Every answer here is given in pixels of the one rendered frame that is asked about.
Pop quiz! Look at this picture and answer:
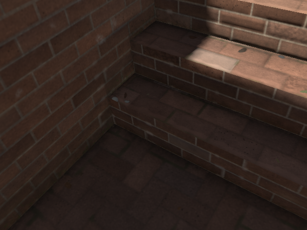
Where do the stairs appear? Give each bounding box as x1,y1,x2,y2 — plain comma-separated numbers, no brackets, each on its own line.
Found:
107,0,307,220

